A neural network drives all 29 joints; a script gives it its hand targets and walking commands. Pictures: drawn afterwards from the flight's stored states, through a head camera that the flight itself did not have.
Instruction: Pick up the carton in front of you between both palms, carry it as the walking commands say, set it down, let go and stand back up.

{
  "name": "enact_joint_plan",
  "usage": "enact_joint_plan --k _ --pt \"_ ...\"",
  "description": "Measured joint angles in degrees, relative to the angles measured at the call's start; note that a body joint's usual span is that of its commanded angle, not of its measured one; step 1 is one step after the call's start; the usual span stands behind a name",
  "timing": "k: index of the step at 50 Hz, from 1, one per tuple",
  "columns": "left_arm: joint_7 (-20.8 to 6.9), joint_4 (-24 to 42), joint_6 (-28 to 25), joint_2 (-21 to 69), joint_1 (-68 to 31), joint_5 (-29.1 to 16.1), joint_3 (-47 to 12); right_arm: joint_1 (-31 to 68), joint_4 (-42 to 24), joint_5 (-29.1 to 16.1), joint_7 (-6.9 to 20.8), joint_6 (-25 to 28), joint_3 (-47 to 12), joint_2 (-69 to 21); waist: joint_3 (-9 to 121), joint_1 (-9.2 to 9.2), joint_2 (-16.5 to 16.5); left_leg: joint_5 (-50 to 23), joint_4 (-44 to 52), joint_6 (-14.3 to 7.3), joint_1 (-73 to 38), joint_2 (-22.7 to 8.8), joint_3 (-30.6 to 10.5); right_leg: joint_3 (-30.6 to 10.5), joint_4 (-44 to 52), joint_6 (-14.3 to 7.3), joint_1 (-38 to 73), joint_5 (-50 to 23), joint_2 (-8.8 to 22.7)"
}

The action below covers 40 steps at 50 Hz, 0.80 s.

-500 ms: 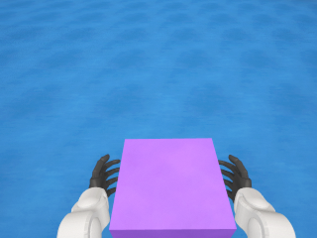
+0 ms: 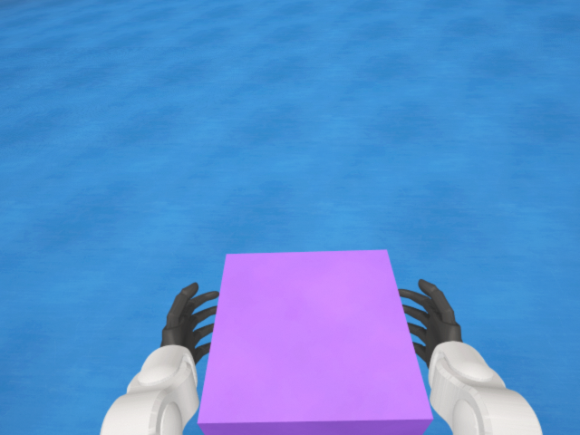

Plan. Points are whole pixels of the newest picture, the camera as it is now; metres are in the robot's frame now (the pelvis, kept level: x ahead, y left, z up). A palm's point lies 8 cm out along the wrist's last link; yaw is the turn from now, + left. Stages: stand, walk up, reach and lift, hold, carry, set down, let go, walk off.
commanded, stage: carry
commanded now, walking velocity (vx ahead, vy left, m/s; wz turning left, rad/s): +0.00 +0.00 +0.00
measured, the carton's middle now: (309, 369) +0.23 +0.01 +0.00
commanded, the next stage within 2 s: none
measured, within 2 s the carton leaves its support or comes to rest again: neither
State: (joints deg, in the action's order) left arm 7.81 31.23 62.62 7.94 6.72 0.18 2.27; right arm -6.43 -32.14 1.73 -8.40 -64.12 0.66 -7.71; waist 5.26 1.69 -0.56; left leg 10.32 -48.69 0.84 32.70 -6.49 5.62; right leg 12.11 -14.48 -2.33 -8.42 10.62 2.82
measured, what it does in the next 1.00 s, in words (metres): walks ahead: left foot, then right foot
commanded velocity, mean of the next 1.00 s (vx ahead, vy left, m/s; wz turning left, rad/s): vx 0.00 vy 0.00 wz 0.00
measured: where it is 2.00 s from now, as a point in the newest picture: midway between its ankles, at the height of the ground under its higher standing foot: outside the picture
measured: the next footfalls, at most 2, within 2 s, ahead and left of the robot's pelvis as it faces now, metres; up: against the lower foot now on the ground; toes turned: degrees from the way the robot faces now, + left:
left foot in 0.18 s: +0.30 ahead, +0.13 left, +0.00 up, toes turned -12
right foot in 0.42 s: +0.25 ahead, -0.09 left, +0.00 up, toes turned +0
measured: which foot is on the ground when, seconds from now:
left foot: up 0.00-0.16, down 0.18-1.00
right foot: down 0.00-0.18, up 0.20-0.40, down 0.42-1.00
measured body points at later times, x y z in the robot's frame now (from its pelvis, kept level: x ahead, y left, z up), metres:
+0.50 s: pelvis +0.24 +0.03 -0.01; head +0.24 +0.04 +0.44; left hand +0.49 +0.17 +0.07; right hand +0.47 -0.14 +0.07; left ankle +0.27 +0.12 -0.75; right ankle +0.21 -0.08 -0.75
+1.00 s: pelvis +0.29 +0.01 -0.02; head +0.27 +0.01 +0.43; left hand +0.55 +0.15 +0.04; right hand +0.53 -0.15 +0.04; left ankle +0.27 +0.12 -0.75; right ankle +0.21 -0.08 -0.75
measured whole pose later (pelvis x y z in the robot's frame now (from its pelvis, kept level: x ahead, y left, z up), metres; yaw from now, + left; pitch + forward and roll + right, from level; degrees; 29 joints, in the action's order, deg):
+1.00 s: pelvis +0.29 +0.01 -0.02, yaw -2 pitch +3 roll +0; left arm 5.3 18.6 60.0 7.3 1.1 5.8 3.0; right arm -1.2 -18.8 5.8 -5.8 -60.5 2.3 -7.3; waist 6.8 -0.2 0.3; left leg 18.2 -30.5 0.1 15.1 -4.2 11.4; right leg 8.9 -29.1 0.1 -10.1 22.0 3.2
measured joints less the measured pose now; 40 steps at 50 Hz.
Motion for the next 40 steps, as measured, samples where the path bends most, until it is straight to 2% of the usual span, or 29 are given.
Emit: enact_joint_plan --k 5,8,9,11,12,14,15,18,21,22,23,28,34,40 --pt "-0.02 1.80 0.50 -0.12 -0.42 -0.08 -0.68 -0.39 -2.62 -0.37 -0.22 -0.40 0.28 -0.02 0.74 -0.90 -0.14 -6.65 14.53 0.51 -0.02 0.87 2.81 -0.25 1.44 2.23 7.42 4.95 0.14" --pt "0.20 3.04 1.49 -0.14 -0.63 -0.09 -0.74 -0.02 -3.55 -0.93 -0.46 -1.24 0.48 -0.01 0.32 -1.00 0.06 -12.42 21.48 0.09 -3.78 2.46 5.68 -0.75 -3.07 4.12 10.33 10.85 0.78" --pt "0.34 3.42 1.88 -0.14 -0.72 -0.12 -0.63 0.31 -3.59 -1.10 -0.49 -1.58 0.51 -0.02 0.17 -0.96 0.04 -13.16 23.70 -0.57 -6.12 2.80 6.80 -0.85 -6.43 4.79 10.59 13.59 1.10" --pt "0.58 2.54 2.83 -0.24 -2.36 -0.18 0.61 1.92 -1.28 -1.14 -0.60 -1.33 0.42 0.02 -0.41 -1.65 2.53 -6.08 21.39 -4.66 -6.98 4.16 8.20 -2.40 -18.93 5.58 6.31 16.66 3.38" --pt "0.67 1.89 3.17 -0.34 -3.15 -0.16 1.06 2.81 -0.14 -1.12 -0.62 -1.31 0.50 0.07 -1.13 -1.79 3.21 -4.42 20.48 -5.55 -7.12 4.30 8.53 -4.46 -26.29 5.59 2.77 18.02 3.13" --pt "0.75 1.23 3.53 -0.38 -3.50 0.09 1.11 3.12 0.87 -1.34 -0.50 -1.33 0.79 0.06 -2.36 -1.84 3.40 -4.46 21.77 -5.55 -8.63 4.07 8.63 -6.96 -34.67 4.78 -3.24 20.16 1.54" --pt "0.75 1.10 3.60 -0.36 -3.31 0.23 0.89 2.70 0.91 -1.43 -0.46 -1.27 0.93 0.01 -2.73 -1.92 3.31 -4.41 23.20 -5.36 -9.74 4.06 8.63 -7.26 -34.34 4.34 -5.10 20.46 1.07" --pt "0.64 1.44 3.19 -0.25 -2.76 0.75 0.00 1.65 0.11 -1.60 -0.24 -0.77 1.29 -0.09 -3.49 -2.30 2.72 -4.62 26.97 -4.95 -12.77 4.09 8.59 -7.18 -25.09 3.75 -7.98 18.26 0.42" --pt "0.43 2.35 2.45 -0.21 -2.33 1.16 -0.56 1.15 -0.93 -1.62 -0.02 -0.09 1.28 -0.12 -3.21 -2.66 2.57 -2.96 26.82 -4.45 -14.71 4.36 8.56 -5.97 -14.01 3.65 -7.96 8.27 1.05" --pt "0.38 2.57 2.36 -0.20 -2.19 1.21 -0.65 1.01 -1.17 -1.57 0.03 -0.01 1.22 -0.11 -2.73 -2.84 2.72 -1.86 25.93 -4.22 -15.19 4.63 8.48 -5.59 -12.16 3.58 -7.14 2.90 1.58" --pt "0.35 2.40 2.23 -0.18 -1.94 1.25 -0.76 0.90 -1.16 -1.48 0.08 -0.10 1.24 -0.11 -1.91 -2.89 2.40 -0.69 25.10 -3.93 -15.63 4.59 8.24 -5.25 -12.02 3.40 -6.31 1.71 1.67" --pt "0.17 1.16 2.97 -0.18 -1.97 1.54 -0.20 1.96 0.28 -0.72 0.17 -1.70 1.01 0.00 2.44 -2.37 0.89 3.28 22.82 -2.58 -16.97 3.72 7.53 -4.46 -11.94 3.18 -3.48 7.33 1.04" --pt "0.28 -0.91 3.68 -0.19 -2.18 1.42 0.24 2.45 2.15 -0.29 0.12 -2.87 1.17 0.04 3.78 -1.36 0.50 6.52 19.65 -1.41 -16.94 2.87 6.53 -3.80 -13.48 3.11 -2.63 9.69 0.62" --pt "-0.34 -3.63 2.64 -0.23 -2.39 2.29 0.08 2.12 4.20 0.87 0.60 -1.86 1.18 0.01 2.97 -1.34 0.63 7.95 18.24 -0.95 -17.04 2.61 5.89 -3.45 -14.63 2.85 -2.31 11.14 0.55"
